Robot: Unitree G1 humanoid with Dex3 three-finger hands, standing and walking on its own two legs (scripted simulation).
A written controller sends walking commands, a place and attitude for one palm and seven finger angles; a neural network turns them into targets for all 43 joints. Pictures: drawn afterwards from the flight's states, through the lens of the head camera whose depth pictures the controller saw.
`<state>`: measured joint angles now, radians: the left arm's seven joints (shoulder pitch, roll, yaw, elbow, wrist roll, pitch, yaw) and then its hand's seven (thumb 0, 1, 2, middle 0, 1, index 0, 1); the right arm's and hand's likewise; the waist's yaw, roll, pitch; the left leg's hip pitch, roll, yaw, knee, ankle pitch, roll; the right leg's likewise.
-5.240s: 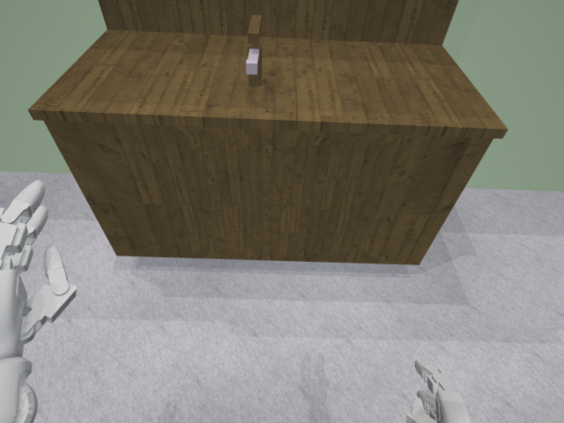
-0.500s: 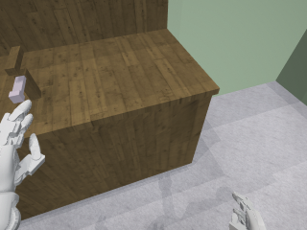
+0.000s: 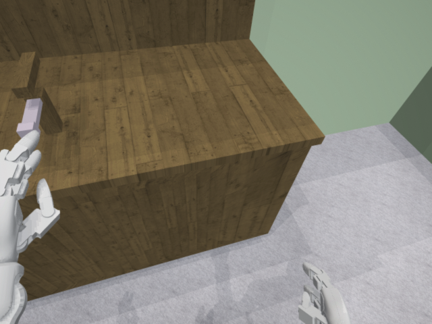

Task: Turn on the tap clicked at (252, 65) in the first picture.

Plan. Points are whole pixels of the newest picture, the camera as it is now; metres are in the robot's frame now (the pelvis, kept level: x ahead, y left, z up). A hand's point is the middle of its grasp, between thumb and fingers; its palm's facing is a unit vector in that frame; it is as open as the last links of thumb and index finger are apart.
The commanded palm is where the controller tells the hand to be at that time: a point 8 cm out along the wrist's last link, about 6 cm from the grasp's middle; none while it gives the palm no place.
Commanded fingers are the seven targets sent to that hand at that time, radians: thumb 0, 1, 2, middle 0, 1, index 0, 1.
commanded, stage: come to a stop and stand still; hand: left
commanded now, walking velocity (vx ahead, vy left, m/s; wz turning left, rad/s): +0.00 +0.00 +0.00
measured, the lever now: (28, 131) +0.42 +0.42 +0.09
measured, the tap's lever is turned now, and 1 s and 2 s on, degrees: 0 0 0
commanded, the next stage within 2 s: look again from close up in 0.28 s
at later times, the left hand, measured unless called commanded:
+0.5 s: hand (53, 203) +0.23 +0.25 +0.15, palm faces +0.41 -0.84 -0.35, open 7.4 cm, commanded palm +0.17 +0.28 +0.17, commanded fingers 0.00 0.90 0.90 -0.20 -0.30 -0.20 -0.30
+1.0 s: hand (49, 208) +0.23 +0.26 +0.15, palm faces +0.41 -0.84 -0.36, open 7.4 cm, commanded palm +0.17 +0.29 +0.17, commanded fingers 0.00 0.90 0.90 -0.20 -0.30 -0.20 -0.30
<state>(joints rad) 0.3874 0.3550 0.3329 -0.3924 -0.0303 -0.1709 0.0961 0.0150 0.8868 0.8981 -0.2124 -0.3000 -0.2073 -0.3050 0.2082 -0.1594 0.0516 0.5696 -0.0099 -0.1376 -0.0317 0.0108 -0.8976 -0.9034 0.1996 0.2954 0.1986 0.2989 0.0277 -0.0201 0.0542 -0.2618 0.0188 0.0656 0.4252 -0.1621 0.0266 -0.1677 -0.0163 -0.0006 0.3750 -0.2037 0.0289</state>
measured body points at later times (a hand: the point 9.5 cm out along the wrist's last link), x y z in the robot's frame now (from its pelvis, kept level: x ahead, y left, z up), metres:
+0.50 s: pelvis +0.01 +0.00 +0.00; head +0.04 +0.01 +0.45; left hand +0.21 +0.29 +0.17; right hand +0.20 -0.22 -0.07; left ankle +0.04 +0.10 -0.74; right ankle +0.00 -0.14 -0.74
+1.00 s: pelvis +0.02 +0.00 +0.00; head +0.03 +0.01 +0.45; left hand +0.20 +0.30 +0.17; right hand +0.19 -0.23 -0.08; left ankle +0.04 +0.10 -0.74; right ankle +0.00 -0.14 -0.74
